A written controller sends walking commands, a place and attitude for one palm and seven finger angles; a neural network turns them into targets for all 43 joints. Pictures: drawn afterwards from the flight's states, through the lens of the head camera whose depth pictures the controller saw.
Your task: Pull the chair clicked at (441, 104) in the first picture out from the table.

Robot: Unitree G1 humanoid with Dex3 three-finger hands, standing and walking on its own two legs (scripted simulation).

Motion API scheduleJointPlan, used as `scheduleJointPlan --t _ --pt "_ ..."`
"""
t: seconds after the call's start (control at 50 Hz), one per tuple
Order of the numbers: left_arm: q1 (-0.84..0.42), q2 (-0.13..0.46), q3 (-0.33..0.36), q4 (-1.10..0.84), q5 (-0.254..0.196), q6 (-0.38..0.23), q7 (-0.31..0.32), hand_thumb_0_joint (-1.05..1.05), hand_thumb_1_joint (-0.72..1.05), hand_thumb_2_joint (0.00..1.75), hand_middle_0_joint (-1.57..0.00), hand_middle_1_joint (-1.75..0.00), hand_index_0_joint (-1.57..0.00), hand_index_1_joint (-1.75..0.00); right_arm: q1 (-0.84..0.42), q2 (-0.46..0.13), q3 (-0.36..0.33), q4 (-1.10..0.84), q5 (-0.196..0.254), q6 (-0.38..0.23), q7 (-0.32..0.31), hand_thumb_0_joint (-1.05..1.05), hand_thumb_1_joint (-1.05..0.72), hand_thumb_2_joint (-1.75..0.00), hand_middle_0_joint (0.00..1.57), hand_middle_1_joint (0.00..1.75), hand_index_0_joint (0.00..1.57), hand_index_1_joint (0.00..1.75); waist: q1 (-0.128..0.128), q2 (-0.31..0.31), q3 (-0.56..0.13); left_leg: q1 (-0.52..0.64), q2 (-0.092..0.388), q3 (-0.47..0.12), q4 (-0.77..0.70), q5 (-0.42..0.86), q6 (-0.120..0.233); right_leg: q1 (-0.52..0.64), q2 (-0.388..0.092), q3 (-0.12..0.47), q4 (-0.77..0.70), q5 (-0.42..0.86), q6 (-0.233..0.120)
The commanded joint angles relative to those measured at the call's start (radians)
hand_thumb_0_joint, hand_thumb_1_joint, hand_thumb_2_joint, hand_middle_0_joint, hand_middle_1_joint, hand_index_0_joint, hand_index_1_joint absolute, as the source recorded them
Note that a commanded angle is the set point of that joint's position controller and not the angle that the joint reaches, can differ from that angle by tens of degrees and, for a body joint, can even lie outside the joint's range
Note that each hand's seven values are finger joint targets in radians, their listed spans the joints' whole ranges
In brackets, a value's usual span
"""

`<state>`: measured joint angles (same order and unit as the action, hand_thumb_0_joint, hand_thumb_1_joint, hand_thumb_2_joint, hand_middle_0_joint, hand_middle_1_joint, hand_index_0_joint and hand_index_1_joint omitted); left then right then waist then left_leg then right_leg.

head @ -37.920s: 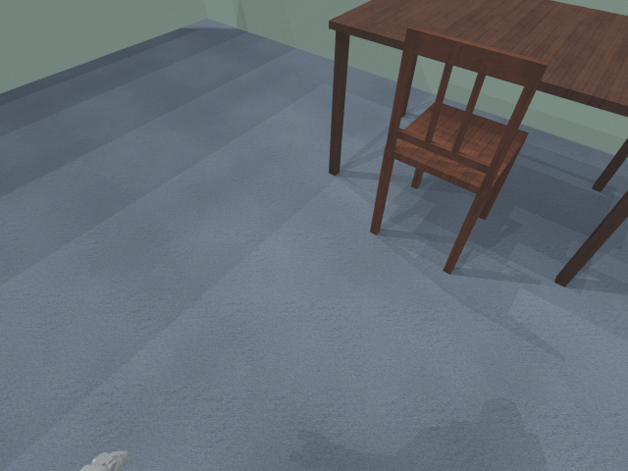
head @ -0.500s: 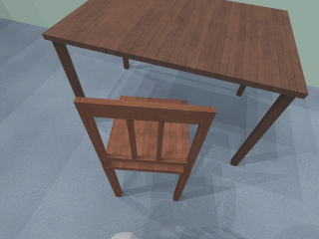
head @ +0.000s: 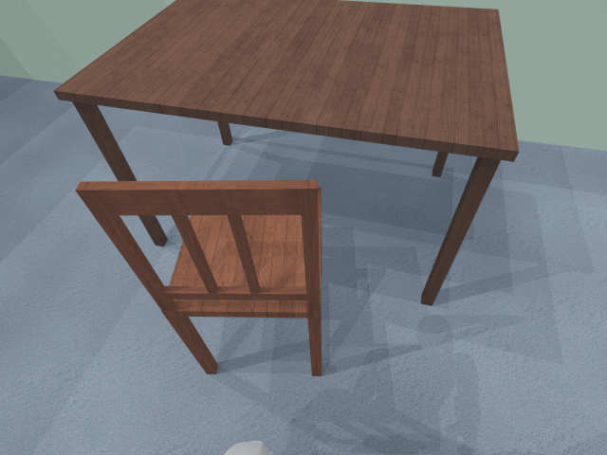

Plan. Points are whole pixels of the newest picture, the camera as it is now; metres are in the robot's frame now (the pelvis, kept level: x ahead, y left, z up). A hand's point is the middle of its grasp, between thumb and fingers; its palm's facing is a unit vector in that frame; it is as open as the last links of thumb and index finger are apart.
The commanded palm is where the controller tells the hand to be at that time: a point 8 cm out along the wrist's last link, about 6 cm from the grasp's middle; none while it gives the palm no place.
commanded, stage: come to a stop and stand still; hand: left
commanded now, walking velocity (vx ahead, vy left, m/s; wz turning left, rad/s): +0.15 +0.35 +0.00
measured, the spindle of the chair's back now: (197, 255) +0.47 +0.25 -0.10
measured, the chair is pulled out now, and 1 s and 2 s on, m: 0.18 0.18 0.18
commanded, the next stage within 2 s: none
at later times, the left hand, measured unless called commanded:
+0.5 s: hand out of the picture +0.00 +0.24 -0.16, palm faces +0.02 -0.96 -0.30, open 7.4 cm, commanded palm none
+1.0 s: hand out of the picture +0.08 +0.20 -0.16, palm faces -0.05 -0.97 -0.23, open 7.3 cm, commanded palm none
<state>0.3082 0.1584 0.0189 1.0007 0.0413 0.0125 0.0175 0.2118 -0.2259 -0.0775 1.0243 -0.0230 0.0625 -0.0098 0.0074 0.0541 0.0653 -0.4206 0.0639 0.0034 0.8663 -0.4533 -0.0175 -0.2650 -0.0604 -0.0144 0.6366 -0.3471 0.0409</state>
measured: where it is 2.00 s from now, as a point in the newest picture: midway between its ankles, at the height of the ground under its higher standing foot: outside the picture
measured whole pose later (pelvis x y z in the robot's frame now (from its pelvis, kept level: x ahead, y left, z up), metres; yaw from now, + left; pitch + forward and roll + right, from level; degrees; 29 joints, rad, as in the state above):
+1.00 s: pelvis +0.03 +0.03 +0.01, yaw -2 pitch +1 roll +1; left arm 0.22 0.17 -0.02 1.06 0.02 0.00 0.04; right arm 0.27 -0.19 0.01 1.07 -0.02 -0.02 -0.02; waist -0.01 0.01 0.05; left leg -0.20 -0.05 0.13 0.44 -0.26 0.07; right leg -0.20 -0.04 0.04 0.51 -0.32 0.03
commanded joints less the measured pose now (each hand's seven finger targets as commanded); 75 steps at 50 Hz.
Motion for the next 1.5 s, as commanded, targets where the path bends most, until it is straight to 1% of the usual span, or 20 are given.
scheduleJointPlan --t 0.0,0.08,0.14,0.18,0.22,0.24,0.26,0.28,0.3,0.32,0.34,0.38,0.42,0.48,0.52,0.54,0.56,0.68,1.12,1.48 --pt "0.014 0.213 0.052 -0.066 -0.004 -0.027 0.016 0.00 0.90 0.90 -0.20 -0.30 -0.20 -0.30 0.021 -0.041 0.013 -0.070 0.002 -0.040 0.018 0.00 -0.90 -0.90 0.20 0.30 0.20 0.30 0.015 -0.278 0.045 -0.108 -0.031 0.022 0.131 0.049 0.004 0.008 -0.243 0.300 -0.383 0.103 -0.181" --pt "0.122 0.221 0.063 -0.031 -0.003 -0.031 0.034 0.00 0.90 0.90 -0.20 -0.30 -0.20 -0.30 -0.025 -0.023 0.026 -0.093 0.010 -0.039 0.014 0.00 -0.90 -0.90 0.20 0.30 0.20 0.30 0.062 -0.193 -0.017 -0.136 -0.056 0.040 0.023 0.001 -0.013 0.213 -0.296 0.276 -0.294 0.502 -0.233" --pt "0.141 0.222 0.062 -0.015 -0.002 -0.024 0.045 0.00 0.90 0.90 -0.20 -0.30 -0.20 -0.30 -0.038 -0.002 0.032 -0.112 0.018 -0.036 0.013 0.00 -0.90 -0.90 0.20 0.30 0.20 0.30 0.068 -0.204 -0.053 -0.051 -0.070 0.033 -0.107 0.003 -0.004 0.204 -0.300 0.262 -0.260 0.568 -0.239" --pt "0.092 0.219 0.060 -0.025 -0.004 -0.017 0.046 0.00 0.90 0.90 -0.20 -0.30 -0.20 -0.30 0.014 0.011 0.032 -0.097 0.023 -0.036 0.011 0.00 -0.90 -0.90 0.20 0.30 0.20 0.30 0.031 -0.225 -0.066 0.098 -0.082 0.039 -0.276 0.079 0.002 0.119 -0.270 0.218 -0.229 0.531 -0.204" --pt "0.031 0.203 0.054 -0.040 -0.013 -0.006 0.039 0.00 0.90 0.90 -0.20 -0.30 -0.20 -0.30 0.101 0.006 0.034 -0.063 0.025 -0.046 0.006 0.00 -0.90 -0.90 0.20 0.30 0.20 0.30 -0.012 -0.194 -0.067 0.312 -0.085 0.067 -0.467 0.260 0.009 -0.021 -0.177 0.137 -0.178 0.341 -0.140" --pt "0.026 0.167 0.046 -0.045 -0.017 -0.002 0.036 0.00 0.90 0.90 -0.20 -0.30 -0.20 -0.30 0.127 -0.025 0.031 -0.051 0.022 -0.055 0.000 0.00 -0.90 -0.90 0.20 0.30 0.20 0.30 -0.020 -0.103 -0.088 0.390 -0.031 0.037 -0.514 0.320 0.023 -0.066 -0.115 0.100 -0.105 0.227 -0.115" --pt "0.040 0.120 0.037 -0.054 -0.019 0.004 0.033 0.00 0.90 0.90 -0.20 -0.30 -0.20 -0.30 0.127 -0.068 0.020 -0.055 0.016 -0.059 -0.003 0.00 -0.90 -0.90 0.20 0.30 0.20 0.30 -0.016 0.073 -0.084 0.440 0.085 -0.092 -0.554 0.398 0.069 -0.159 -0.020 0.028 0.002 0.001 -0.078" --pt "0.082 0.132 0.018 0.018 -0.019 -0.028 0.058 0.00 0.90 0.90 -0.20 -0.30 -0.20 -0.30 0.025 -0.139 0.019 -0.120 0.015 -0.061 0.000 0.00 -0.90 -0.90 0.20 0.30 0.20 0.30 -0.003 0.194 -0.080 0.193 0.115 -0.016 -0.346 0.449 0.072 -0.011 -0.044 0.012 -0.013 -0.028 -0.081" --pt "0.093 0.176 0.030 -0.043 -0.011 -0.022 0.046 0.00 0.90 0.90 -0.20 -0.30 -0.20 -0.30 0.025 -0.088 0.026 -0.175 -0.007 -0.046 0.013 0.00 -0.90 -0.90 0.20 0.30 0.20 0.30 0.017 0.134 -0.045 0.043 0.041 -0.016 -0.370 0.011 0.070 -0.020 -0.035 0.032 -0.113 -0.168 -0.092" --pt "0.079 0.189 0.034 -0.041 -0.002 -0.005 0.037 0.00 0.90 0.90 -0.20 -0.30 -0.20 -0.30 -0.028 -0.070 0.032 -0.196 -0.009 -0.048 0.015 0.00 -0.90 -0.90 0.20 0.30 0.20 0.30 0.018 0.239 0.058 -0.006 0.013 -0.075 -0.469 -0.163 0.058 -0.116 -0.047 0.032 -0.093 -0.245 -0.107" --pt "0.063 0.184 0.025 -0.028 0.000 -0.001 0.028 0.00 0.90 0.90 -0.20 -0.30 -0.20 -0.30 0.000 -0.086 0.034 -0.188 -0.008 -0.048 0.014 0.00 -0.90 -0.90 0.20 0.30 0.20 0.30 -0.004 0.243 0.072 -0.015 0.036 -0.140 -0.537 -0.197 0.072 -0.123 0.005 -0.010 -0.023 -0.193 -0.098" --pt "0.070 0.132 0.013 -0.035 -0.002 -0.001 0.018 0.00 0.90 0.90 -0.20 -0.30 -0.20 -0.30 0.039 -0.113 0.031 -0.201 -0.001 -0.055 0.007 0.00 -0.90 -0.90 0.20 0.30 0.20 0.30 -0.001 0.168 0.027 0.026 0.122 -0.242 -0.609 -0.133 0.124 -0.105 0.055 -0.048 0.098 -0.100 -0.082" --pt "0.074 0.099 -0.001 -0.022 -0.012 -0.012 0.016 0.00 0.90 0.90 -0.20 -0.30 -0.20 -0.30 0.038 -0.111 0.034 -0.195 0.001 -0.066 0.001 0.00 -0.90 -0.90 0.20 0.30 0.20 0.30 0.012 0.022 -0.025 0.084 0.134 -0.214 -0.572 0.048 0.142 -0.074 0.036 -0.020 0.067 -0.051 -0.074" --pt "0.056 0.103 -0.007 -0.022 -0.018 -0.029 0.017 0.00 0.90 0.90 -0.20 -0.30 -0.20 -0.30 0.029 -0.076 0.048 -0.183 0.006 -0.083 -0.004 0.00 -0.90 -0.90 0.20 0.30 0.20 0.30 0.019 -0.059 -0.050 0.121 0.074 -0.112 -0.501 0.270 0.112 -0.008 0.003 0.053 -0.106 0.078 -0.080" --pt "0.041 0.132 -0.012 -0.019 -0.024 -0.035 0.018 0.00 0.90 0.90 -0.20 -0.30 -0.20 -0.30 0.048 -0.067 0.057 -0.166 0.010 -0.091 -0.003 0.00 -0.90 -0.90 0.20 0.30 0.20 0.30 -0.002 -0.082 -0.067 0.180 0.033 -0.078 -0.481 0.280 0.084 -0.019 -0.031 0.118 -0.150 0.138 -0.094" --pt "0.021 0.138 -0.010 -0.020 -0.024 -0.034 0.020 0.00 0.90 0.90 -0.20 -0.30 -0.20 -0.30 0.059 -0.073 0.053 -0.156 0.009 -0.089 -0.003 0.00 -0.90 -0.90 0.20 0.30 0.20 0.30 -0.010 -0.173 -0.058 0.189 0.032 -0.068 -0.472 0.271 0.081 -0.023 -0.033 0.114 -0.153 0.140 -0.090" --pt "0.003 0.132 -0.011 -0.023 -0.023 -0.032 0.020 0.00 0.90 0.90 -0.20 -0.30 -0.20 -0.30 0.064 -0.076 0.053 -0.148 0.007 -0.090 -0.004 0.00 -0.90 -0.90 0.20 0.30 0.20 0.30 -0.015 -0.188 -0.048 0.192 0.034 -0.066 -0.480 0.305 0.081 -0.026 -0.032 0.105 -0.149 0.166 -0.087" --pt "0.012 0.139 -0.009 -0.014 -0.025 -0.019 0.023 0.00 0.90 0.90 -0.20 -0.30 -0.20 -0.30 0.052 -0.086 0.063 -0.098 0.003 -0.101 -0.008 0.00 -0.90 -0.90 0.20 0.30 0.20 0.30 0.004 -0.039 -0.068 0.233 0.054 -0.070 -0.529 0.383 0.084 0.005 -0.022 0.080 -0.131 0.140 -0.067" --pt "-0.005 0.114 -0.018 0.071 -0.030 -0.028 0.029 0.00 0.90 0.90 -0.20 -0.30 -0.20 -0.30 0.111 -0.040 0.077 0.051 0.010 -0.103 -0.024 0.00 -0.90 -0.90 0.20 0.30 0.20 0.30 -0.005 -0.060 -0.065 0.322 0.047 -0.015 -0.496 0.514 0.063 0.064 -0.046 0.100 -0.205 0.317 -0.073" --pt "0.044 0.092 -0.024 0.106 -0.029 -0.041 0.033 0.00 0.90 0.90 -0.20 -0.30 -0.20 -0.30 0.099 -0.013 0.080 0.089 0.013 -0.095 -0.026 0.00 -0.90 -0.90 0.20 0.30 0.20 0.30 -0.004 -0.067 -0.028 0.333 0.047 -0.001 -0.501 0.461 0.048 0.071 -0.051 0.120 -0.252 0.395 -0.084"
